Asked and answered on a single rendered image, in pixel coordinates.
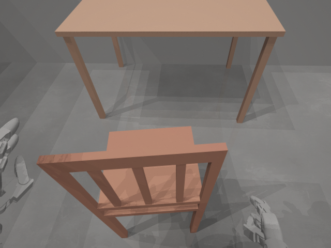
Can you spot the right robot hand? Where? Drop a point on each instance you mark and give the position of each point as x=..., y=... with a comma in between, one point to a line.
x=266, y=226

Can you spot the chair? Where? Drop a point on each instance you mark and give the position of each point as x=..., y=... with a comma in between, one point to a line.
x=149, y=171

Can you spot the left robot hand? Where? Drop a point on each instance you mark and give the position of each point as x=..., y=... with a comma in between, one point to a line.
x=18, y=186

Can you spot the table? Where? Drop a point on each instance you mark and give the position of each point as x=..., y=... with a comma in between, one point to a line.
x=172, y=18

